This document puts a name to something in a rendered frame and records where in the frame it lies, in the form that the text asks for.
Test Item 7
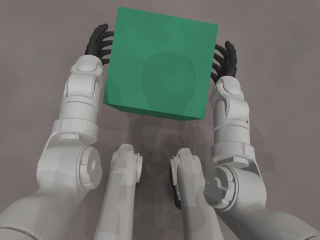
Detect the right robot shin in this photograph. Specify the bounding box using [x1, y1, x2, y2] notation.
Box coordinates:
[175, 148, 202, 201]

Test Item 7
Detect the right robot forearm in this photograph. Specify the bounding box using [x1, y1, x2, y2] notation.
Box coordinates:
[209, 76, 263, 181]

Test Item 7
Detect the robot left hand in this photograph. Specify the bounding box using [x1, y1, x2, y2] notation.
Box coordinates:
[84, 23, 114, 65]

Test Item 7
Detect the robot right hand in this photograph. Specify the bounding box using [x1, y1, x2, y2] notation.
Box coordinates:
[210, 40, 237, 85]

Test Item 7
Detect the right robot upper arm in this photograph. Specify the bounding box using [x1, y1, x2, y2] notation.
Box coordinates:
[203, 165, 320, 240]

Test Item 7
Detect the carton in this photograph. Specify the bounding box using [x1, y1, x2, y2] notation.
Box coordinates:
[102, 6, 218, 121]

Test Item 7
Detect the left robot forearm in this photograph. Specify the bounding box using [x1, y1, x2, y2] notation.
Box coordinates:
[36, 54, 104, 185]

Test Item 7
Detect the left robot upper arm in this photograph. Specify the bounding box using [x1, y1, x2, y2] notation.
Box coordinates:
[0, 145, 103, 240]

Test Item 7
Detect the right robot foot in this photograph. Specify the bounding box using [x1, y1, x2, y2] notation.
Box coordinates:
[169, 167, 182, 210]

